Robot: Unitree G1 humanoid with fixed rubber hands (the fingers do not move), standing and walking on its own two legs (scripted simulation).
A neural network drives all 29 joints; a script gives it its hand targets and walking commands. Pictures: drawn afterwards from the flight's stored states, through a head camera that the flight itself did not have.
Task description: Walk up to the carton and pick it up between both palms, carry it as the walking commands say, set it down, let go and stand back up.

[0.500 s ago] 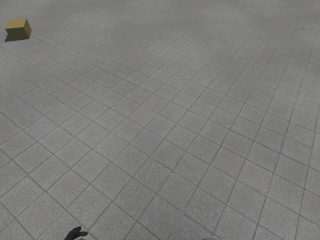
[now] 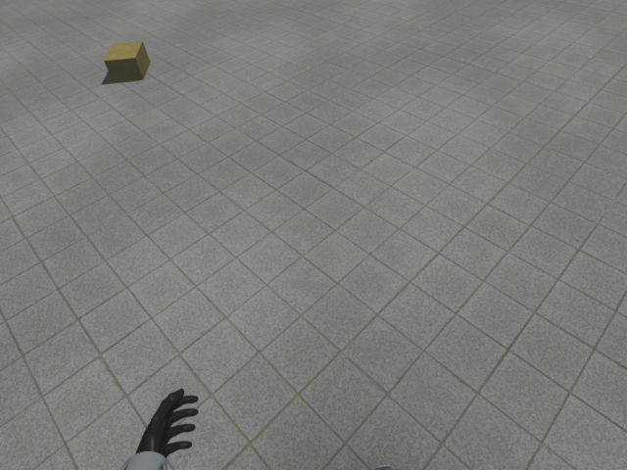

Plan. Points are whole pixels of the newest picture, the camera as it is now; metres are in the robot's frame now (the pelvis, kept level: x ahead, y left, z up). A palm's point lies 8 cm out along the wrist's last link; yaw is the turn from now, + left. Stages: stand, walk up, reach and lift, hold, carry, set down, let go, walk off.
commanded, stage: walk up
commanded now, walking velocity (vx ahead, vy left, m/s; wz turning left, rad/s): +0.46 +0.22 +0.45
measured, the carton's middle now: (128, 61) +3.03 +0.98 -0.69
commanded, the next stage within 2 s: none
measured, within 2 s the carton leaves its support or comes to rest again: neither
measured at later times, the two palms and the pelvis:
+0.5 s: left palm out of the picture +0.04 +0.28 -0.10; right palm (360, 308) +0.41 -0.11 -0.12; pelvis +0.21 +0.06 +0.01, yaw +10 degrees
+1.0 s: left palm (73, 268) +0.58 +0.42 -0.10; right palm (328, 333) +0.36 -0.05 -0.11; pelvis +0.44 +0.18 +0.01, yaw +12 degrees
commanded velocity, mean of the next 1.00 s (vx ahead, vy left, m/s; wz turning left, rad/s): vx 0.47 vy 0.18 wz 0.20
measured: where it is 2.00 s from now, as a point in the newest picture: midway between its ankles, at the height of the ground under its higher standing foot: (212, 286)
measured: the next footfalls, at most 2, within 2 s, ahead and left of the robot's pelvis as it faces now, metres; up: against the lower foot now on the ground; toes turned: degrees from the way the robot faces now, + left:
right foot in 0.02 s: +0.15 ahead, -0.11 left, +0.00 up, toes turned -3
left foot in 0.54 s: +0.35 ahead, +0.22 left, +0.00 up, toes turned +18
